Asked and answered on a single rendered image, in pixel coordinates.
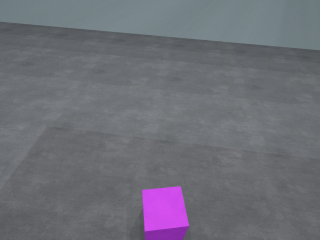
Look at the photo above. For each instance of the carton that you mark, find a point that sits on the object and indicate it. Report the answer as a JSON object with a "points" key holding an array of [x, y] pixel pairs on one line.
{"points": [[164, 214]]}

